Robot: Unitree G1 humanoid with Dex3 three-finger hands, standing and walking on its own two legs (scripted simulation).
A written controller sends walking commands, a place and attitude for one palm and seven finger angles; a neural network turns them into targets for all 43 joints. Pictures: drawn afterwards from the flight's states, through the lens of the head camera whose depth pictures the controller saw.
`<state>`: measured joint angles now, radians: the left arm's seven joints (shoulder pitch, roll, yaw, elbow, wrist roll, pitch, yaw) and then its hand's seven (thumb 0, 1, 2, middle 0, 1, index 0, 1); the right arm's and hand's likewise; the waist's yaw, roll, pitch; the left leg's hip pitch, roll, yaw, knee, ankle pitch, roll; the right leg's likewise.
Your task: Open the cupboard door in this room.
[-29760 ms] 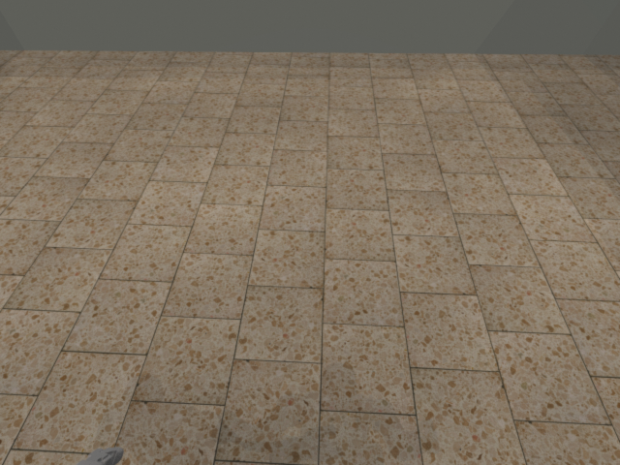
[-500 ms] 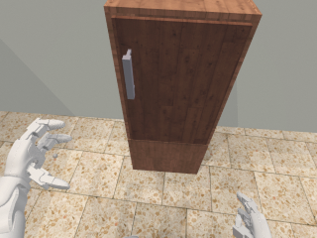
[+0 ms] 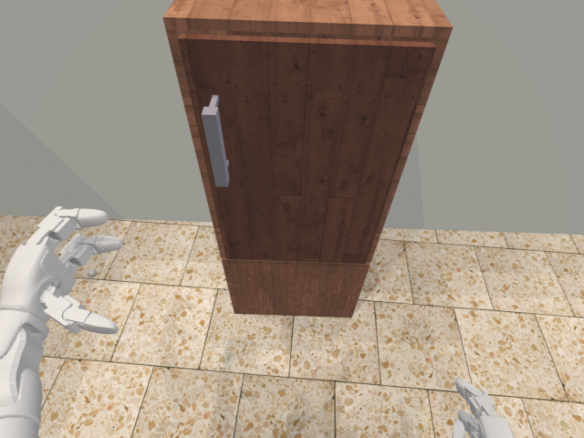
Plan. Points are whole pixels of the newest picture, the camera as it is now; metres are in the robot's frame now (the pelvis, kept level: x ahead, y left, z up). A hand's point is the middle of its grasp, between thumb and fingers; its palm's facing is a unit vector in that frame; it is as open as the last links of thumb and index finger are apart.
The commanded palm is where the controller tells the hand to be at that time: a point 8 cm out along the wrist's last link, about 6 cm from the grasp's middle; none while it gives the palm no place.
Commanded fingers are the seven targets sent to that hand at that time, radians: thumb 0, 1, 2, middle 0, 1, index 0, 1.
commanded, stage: raise the hand with hooked fingers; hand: left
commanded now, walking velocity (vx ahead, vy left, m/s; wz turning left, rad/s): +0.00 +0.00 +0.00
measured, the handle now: (218, 142) +0.58 +0.17 +0.07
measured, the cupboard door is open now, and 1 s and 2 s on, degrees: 0 0 0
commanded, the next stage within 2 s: move the hooked fingers beside the handle in 0.18 s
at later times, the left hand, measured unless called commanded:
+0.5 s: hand (104, 259) +0.31 +0.27 +0.09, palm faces +0.06 -1.00 +0.00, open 14.0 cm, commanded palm +0.29 +0.31 +0.09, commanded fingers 0.00 -0.50 0.30 -0.30 -1.20 -0.30 -1.20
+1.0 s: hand (136, 218) +0.38 +0.25 +0.09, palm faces +0.03 -1.00 +0.00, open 14.0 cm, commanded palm +0.37 +0.30 +0.09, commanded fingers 0.00 -0.50 0.30 -0.30 -1.20 -0.30 -1.20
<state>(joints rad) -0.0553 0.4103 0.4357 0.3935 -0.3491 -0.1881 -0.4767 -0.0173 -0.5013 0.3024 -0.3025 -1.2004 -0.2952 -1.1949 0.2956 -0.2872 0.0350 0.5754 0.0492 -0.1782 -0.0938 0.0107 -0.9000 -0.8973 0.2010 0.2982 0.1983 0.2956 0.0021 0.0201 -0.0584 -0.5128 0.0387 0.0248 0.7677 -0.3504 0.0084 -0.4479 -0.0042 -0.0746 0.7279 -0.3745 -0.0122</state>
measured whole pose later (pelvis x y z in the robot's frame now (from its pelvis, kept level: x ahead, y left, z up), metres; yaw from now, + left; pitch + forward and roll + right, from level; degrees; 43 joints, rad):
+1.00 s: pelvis +0.00 +0.00 -0.01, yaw +0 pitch +9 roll -1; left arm -0.46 0.45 0.39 0.79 -0.26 -0.25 -0.42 -0.02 -0.50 0.30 -0.30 -1.20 -0.30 -1.20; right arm 0.32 -0.28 0.04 0.62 0.05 -0.08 -0.09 0.01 -0.90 -0.90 0.20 0.30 0.20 0.30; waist -0.04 0.02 -0.06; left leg -0.61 0.04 0.02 0.81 -0.35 0.01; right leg -0.54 0.00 -0.07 0.77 -0.38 -0.01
